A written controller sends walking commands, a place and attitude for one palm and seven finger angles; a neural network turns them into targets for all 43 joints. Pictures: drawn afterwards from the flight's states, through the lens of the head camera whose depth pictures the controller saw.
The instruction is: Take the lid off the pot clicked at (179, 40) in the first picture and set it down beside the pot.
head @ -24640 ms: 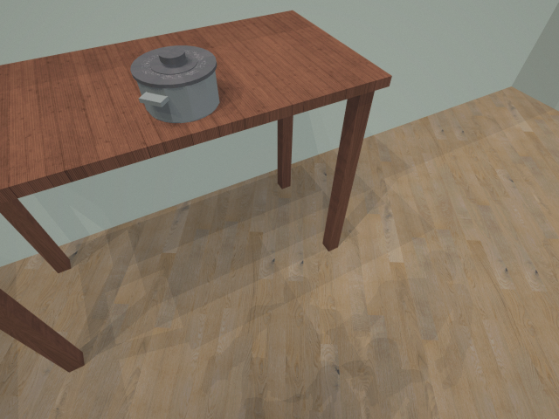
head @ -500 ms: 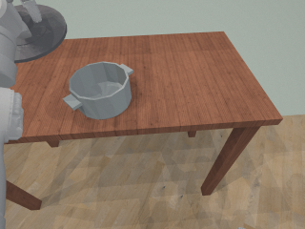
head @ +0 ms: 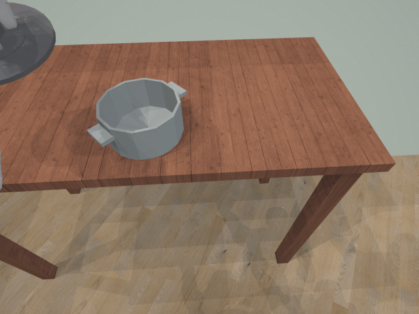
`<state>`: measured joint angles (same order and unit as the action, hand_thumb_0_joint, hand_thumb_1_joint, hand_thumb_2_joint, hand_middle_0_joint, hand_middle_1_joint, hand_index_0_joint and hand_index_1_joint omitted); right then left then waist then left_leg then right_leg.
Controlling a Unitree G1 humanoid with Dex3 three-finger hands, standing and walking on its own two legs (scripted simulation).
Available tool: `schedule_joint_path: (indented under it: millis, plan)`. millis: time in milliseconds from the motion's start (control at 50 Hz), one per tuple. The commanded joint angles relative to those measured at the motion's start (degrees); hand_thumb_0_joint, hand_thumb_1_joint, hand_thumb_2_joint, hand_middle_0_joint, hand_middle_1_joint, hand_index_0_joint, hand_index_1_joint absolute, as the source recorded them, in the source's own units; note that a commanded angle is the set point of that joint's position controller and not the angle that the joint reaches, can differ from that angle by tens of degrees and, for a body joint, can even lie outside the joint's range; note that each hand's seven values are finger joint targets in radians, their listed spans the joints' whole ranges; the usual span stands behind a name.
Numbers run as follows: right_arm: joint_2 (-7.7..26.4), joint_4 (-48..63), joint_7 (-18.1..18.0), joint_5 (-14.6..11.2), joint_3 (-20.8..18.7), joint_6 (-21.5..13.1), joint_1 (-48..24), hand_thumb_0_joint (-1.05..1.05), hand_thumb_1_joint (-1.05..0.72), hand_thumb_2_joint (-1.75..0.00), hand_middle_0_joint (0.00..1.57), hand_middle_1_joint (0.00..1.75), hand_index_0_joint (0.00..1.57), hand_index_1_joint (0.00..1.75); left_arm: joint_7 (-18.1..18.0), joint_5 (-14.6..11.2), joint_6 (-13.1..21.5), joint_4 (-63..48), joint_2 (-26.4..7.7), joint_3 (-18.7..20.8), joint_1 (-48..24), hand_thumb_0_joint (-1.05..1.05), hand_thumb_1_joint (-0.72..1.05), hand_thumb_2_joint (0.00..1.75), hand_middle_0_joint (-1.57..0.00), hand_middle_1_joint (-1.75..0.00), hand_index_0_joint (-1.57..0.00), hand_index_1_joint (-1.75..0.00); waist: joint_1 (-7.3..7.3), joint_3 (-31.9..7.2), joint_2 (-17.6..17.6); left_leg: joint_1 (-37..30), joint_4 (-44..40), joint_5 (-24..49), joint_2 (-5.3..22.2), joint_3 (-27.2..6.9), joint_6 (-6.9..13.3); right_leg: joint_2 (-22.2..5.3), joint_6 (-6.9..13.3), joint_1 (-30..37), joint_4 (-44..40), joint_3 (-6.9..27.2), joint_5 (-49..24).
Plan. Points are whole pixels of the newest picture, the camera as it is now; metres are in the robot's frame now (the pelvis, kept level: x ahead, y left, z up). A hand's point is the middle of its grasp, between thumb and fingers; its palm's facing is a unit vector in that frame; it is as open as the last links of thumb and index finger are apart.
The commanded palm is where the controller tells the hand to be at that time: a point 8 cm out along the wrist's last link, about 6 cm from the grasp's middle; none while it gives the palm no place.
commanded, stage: move the lid sideways beside the pot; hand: left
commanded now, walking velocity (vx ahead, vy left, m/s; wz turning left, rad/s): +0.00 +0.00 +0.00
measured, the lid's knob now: out of the picture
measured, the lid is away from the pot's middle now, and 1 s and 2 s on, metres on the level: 0.20 0.24 0.24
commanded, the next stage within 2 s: lower the lid onto the table in 0.74 s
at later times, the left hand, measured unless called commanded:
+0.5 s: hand out of the picture +0.45 +0.37 +0.30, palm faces -0.15 -0.20 -0.97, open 7.5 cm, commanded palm +0.45 +0.36 +0.38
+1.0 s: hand out of the picture +0.45 +0.36 +0.30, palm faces -0.17 -0.23 -0.96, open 7.5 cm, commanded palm +0.47 +0.36 +0.37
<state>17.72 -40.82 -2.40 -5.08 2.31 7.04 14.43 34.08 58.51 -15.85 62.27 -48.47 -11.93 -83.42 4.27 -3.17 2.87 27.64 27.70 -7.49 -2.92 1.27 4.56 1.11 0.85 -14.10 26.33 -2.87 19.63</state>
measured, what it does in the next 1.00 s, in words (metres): stands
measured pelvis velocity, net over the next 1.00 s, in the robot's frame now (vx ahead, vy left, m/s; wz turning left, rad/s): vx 0.00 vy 0.01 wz -0.02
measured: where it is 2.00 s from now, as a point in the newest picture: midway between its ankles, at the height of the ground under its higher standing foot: outside the picture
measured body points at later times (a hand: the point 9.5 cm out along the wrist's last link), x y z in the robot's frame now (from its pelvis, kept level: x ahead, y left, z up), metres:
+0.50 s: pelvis +0.01 +0.00 +0.00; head +0.06 -0.01 +0.45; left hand +0.45 +0.37 +0.36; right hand +0.06 -0.27 -0.13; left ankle +0.06 +0.07 -0.73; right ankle -0.07 -0.11 -0.73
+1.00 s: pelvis +0.00 +0.01 +0.00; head +0.06 +0.00 +0.45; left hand +0.45 +0.37 +0.36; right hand +0.05 -0.27 -0.13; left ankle +0.06 +0.07 -0.73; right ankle -0.07 -0.11 -0.73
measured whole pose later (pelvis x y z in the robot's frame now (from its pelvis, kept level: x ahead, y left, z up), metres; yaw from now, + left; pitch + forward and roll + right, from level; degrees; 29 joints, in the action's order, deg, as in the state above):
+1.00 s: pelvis +0.00 +0.01 +0.00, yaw -1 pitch +9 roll -2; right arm 18.6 -41.4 -3.0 -5.9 3.2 6.9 15.3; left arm 34.4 59.7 -14.7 73.4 -55.4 -10.8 -88.8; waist 5.9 -2.4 2.9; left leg 28.7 27.4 -7.6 -2.7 2.2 5.1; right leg 1.2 0.2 -15.1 25.2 -1.8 18.8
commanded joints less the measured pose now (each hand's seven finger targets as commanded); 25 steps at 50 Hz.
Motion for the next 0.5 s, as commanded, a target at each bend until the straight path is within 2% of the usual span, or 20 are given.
schedule_joint_path:
  millis: [0, 20, 40, 60, 80, 100, 140, 160, 180, 220, 240, 260, 320, 340, 360, 380, 420, 440, 460, 480]
  plan:
    - [8.75, 4.86, -0.64, -0.42, -2.47, -1.04, -0.10, 0.00, -0.90, -0.90, 0.20, 0.30, 0.20, 0.30, -2.55, 1.78, 0.52, -5.45, -13.72, 3.60, -28.11, 0.00, 0.57, 1.02, -0.70, -1.04, -0.88, -1.12, 1.14, -18.45, -1.02, -25.73, 0.09, 8.89, 1.46, -4.40, 0.64, 1.64, 1.62, -9.88, -4.66, 0.89, -11.33]
    - [9.03, 5.20, -0.61, -0.38, -2.45, -0.77, -0.48, 0.00, -0.90, -0.90, 0.20, 0.30, 0.20, 0.30, -2.57, 2.13, 0.71, -6.71, -15.29, 4.06, -29.47, 0.00, 0.57, 1.02, -0.70, -1.04, -0.88, -1.12, 0.98, -19.57, -0.64, -25.27, 0.03, 8.55, 1.31, -3.93, 0.68, 1.54, 1.59, -8.85, -4.46, 1.15, -11.87]
    - [9.23, 5.43, -0.65, -0.46, -2.32, -1.00, -0.40, 0.00, -0.90, -0.90, 0.20, 0.30, 0.20, 0.30, -2.48, 1.28, 1.40, -7.67, -14.15, 3.42, -29.03, 0.00, 0.57, 1.02, -0.70, -1.04, -0.88, -1.12, 1.00, -20.33, 0.66, -26.25, 0.85, 11.70, 1.10, -3.30, 0.79, 1.26, 1.93, -8.23, -4.08, 1.03, -14.45]
    - [9.42, 5.17, -0.49, -0.25, -2.51, -0.63, -0.76, 0.00, -0.90, -0.90, 0.20, 0.30, 0.20, 0.30, -2.80, 2.54, 1.37, -11.42, -17.68, 4.79, -34.11, 0.00, 0.57, 1.02, -0.70, -1.04, -0.88, -1.12, 0.85, -24.08, 3.46, -28.15, 0.59, 12.23, 1.41, -3.69, 0.53, 1.47, 1.63, -7.92, -4.01, 1.55, -14.15]
    - [8.86, 5.24, -0.65, -0.42, -2.54, -0.76, -0.58, 0.00, -0.90, -0.90, 0.20, 0.30, 0.20, 0.30, -2.66, 2.31, 1.10, -8.34, -13.42, 1.89, -33.38, 0.00, 0.57, 1.02, -0.70, -1.04, -0.88, -1.12, 1.47, -21.60, 3.69, -28.49, 1.18, 12.76, 1.33, -3.95, 0.79, 1.71, 1.84, -10.12, -4.15, 1.13, -13.57]
    - [9.09, 4.91, -0.56, -0.58, -2.61, -0.74, -0.19, 0.00, -0.90, -0.90, 0.20, 0.30, 0.20, 0.30, -2.60, 1.82, 1.16, -10.06, -13.65, 1.91, -34.46, 0.00, 0.57, 1.02, -0.70, -1.04, -0.88, -1.12, 1.48, -21.75, 4.32, -29.48, 0.61, 12.45, 1.78, -4.70, 0.61, 1.86, 1.69, -10.86, -4.56, 0.89, -12.54]
    - [9.26, 5.09, -0.79, -0.56, -2.39, -1.41, 0.42, 0.00, -0.90, -0.90, 0.20, 0.30, 0.20, 0.30, -2.45, 1.40, 2.26, -11.03, -15.18, 3.32, -32.95, 0.00, 0.57, 1.02, -0.70, -1.04, -0.88, -1.12, 1.12, -23.00, 5.53, -31.69, 1.26, 16.19, 1.96, -4.56, 0.72, 1.89, 2.01, -10.54, -4.61, 0.69, -13.35]
    - [9.54, 4.73, -0.83, -0.23, -2.52, -1.15, 0.52, 0.00, -0.90, -0.90, 0.20, 0.30, 0.20, 0.30, -2.80, 2.93, 2.33, -12.26, -19.34, 5.55, -35.83, 0.00, 0.57, 1.02, -0.70, -1.04, -0.88, -1.12, 1.09, -25.30, 6.65, -31.82, 1.04, 15.43, 2.07, -4.58, 0.54, 2.12, 1.62, -9.81, -4.67, 1.30, -13.01]
    - [9.27, 4.88, -0.95, -0.32, -2.57, -1.24, 0.76, 0.00, -0.90, -0.90, 0.20, 0.30, 0.20, 0.30, -2.89, 2.99, 2.47, -10.75, -18.28, 5.03, -35.21, 0.00, 0.57, 1.02, -0.70, -1.04, -0.88, -1.12, 1.12, -24.95, 6.77, -32.04, 1.51, 16.63, 2.01, -4.87, 0.59, 2.18, 1.87, -10.38, -4.14, 1.14, -13.38]
    - [9.38, 5.08, -1.03, -0.13, -2.72, -0.99, 1.30, 0.00, -0.90, -0.90, 0.20, 0.30, 0.20, 0.30, -3.00, 3.24, 2.98, -10.65, -20.39, 6.78, -34.39, 0.00, 0.57, 1.02, -0.70, -1.04, -0.88, -1.12, 0.84, -25.13, 7.32, -32.19, 1.57, 18.22, 2.12, -5.07, 0.36, 2.26, 1.84, -10.30, -4.15, 1.03, -13.29]
    - [9.39, 5.38, -1.03, -0.39, -2.51, -1.25, 1.51, 0.00, -0.90, -0.90, 0.20, 0.30, 0.20, 0.30, -2.59, 2.27, 3.59, -10.59, -18.92, 6.07, -31.54, 0.00, 0.57, 1.02, -0.70, -1.04, -0.88, -1.12, 0.69, -25.37, 7.35, -32.63, 2.53, 22.48, 2.09, -4.16, 0.48, 2.00, 1.96, -9.41, -4.00, 0.97, -16.05]
    - [9.66, 5.21, -0.78, -0.07, -2.81, -0.61, 1.43, 0.00, -0.90, -0.90, 0.20, 0.30, 0.20, 0.30, -2.86, 3.39, 3.37, -11.67, -22.78, 8.62, -33.59, 0.00, 0.57, 1.02, -0.70, -1.04, -0.88, -1.12, 0.47, -27.18, 6.72, -32.40, 2.54, 21.98, 2.39, -4.41, 0.34, 2.14, 1.47, -8.91, -3.72, 1.38, -15.81]
    - [9.39, 5.78, -0.75, -0.34, -2.76, 0.22, 1.75, 0.00, -0.90, -0.90, 0.20, 0.30, 0.20, 0.30, -2.54, 3.44, 3.34, -4.78, -21.32, 7.54, -27.17, 0.00, 0.57, 1.02, -0.70, -1.04, -0.88, -1.12, 0.89, -22.05, 2.85, -28.21, 2.83, 20.40, 2.16, -3.77, 0.40, 2.13, 1.40, -9.81, -3.41, 0.92, -15.89]
    - [9.68, 5.86, -0.58, -0.71, -2.60, 0.23, 1.66, 0.00, -0.90, -0.90, 0.20, 0.30, 0.20, 0.30, -2.09, 2.27, 3.89, -6.74, -19.86, 6.52, -26.75, 0.00, 0.57, 1.02, -0.70, -1.04, -0.88, -1.12, 0.66, -22.64, 4.18, -28.92, 3.20, 24.14, 2.47, -3.11, 0.37, 1.73, 1.57, -8.90, -3.12, 0.81, -18.50]
    - [9.79, 6.02, -0.40, -0.30, -2.82, 0.80, 1.71, 0.00, -0.90, -0.90, 0.20, 0.30, 0.20, 0.30, -2.33, 3.55, 3.53, -6.92, -23.37, 8.72, -27.54, 0.00, 0.57, 1.02, -0.70, -1.04, -0.88, -1.12, 0.48, -24.08, 3.20, -28.61, 3.17, 22.36, 2.41, -3.30, 0.37, 1.99, 1.12, -8.45, -3.01, 1.28, -17.42]
    - [9.66, 6.24, -0.52, -0.60, -2.72, 0.98, 1.26, 0.00, -0.90, -0.90, 0.20, 0.30, 0.20, 0.30, -2.29, 3.56, 3.50, -4.96, -21.39, 6.74, -27.52, 0.00, 0.57, 1.02, -0.70, -1.04, -0.88, -1.12, 1.07, -21.32, 4.24, -27.74, 3.02, 20.84, 2.50, -3.40, 0.34, 2.00, 1.38, -10.63, -3.02, 0.87, -15.79]
    - [9.84, 6.24, -0.65, -0.59, -2.78, 1.27, 1.54, 0.00, -0.90, -0.90, 0.20, 0.30, 0.20, 0.30, -2.24, 3.59, 3.59, -5.62, -22.60, 7.26, -28.12, 0.00, 0.57, 1.02, -0.70, -1.04, -0.88, -1.12, 1.17, -20.87, 3.90, -27.71, 2.39, 18.03, 2.61, -3.52, 0.48, 2.09, 1.32, -10.61, -3.65, 0.91, -14.03]
    - [10.09, 6.32, -0.70, -0.84, -2.55, 1.11, 1.54, 0.00, -0.90, -0.90, 0.20, 0.30, 0.20, 0.30, -2.11, 2.70, 4.32, -8.49, -23.06, 7.67, -28.29, 0.00, 0.57, 1.02, -0.70, -1.04, -0.88, -1.12, 0.76, -22.59, 5.35, -29.22, 2.73, 21.15, 2.82, -3.07, 0.53, 1.85, 1.54, -9.49, -3.52, 0.92, -15.88]
    - [10.07, 6.30, -0.73, -0.61, -2.76, 1.37, 1.45, 0.00, -0.90, -0.90, 0.20, 0.30, 0.20, 0.30, -2.31, 3.68, 4.06, -11.17, -24.58, 7.84, -32.43, 0.00, 0.57, 1.02, -0.70, -1.04, -0.88, -1.12, 1.06, -25.38, 6.76, -31.02, 2.55, 21.17, 3.00, -3.80, 0.44, 2.09, 1.21, -9.88, -3.64, 1.31, -14.87]
    - [9.78, 6.32, -0.91, -0.62, -2.98, 1.07, 1.84, 0.00, -0.90, -0.90, 0.20, 0.30, 0.20, 0.30, -2.35, 3.51, 3.90, -10.30, -22.44, 6.59, -32.52, 0.00, 0.57, 1.02, -0.70, -1.04, -0.88, -1.12, 1.27, -24.94, 8.13, -32.31, 3.10, 21.78, 3.02, -4.22, 0.62, 2.19, 1.41, -11.59, -3.64, 1.10, -14.22]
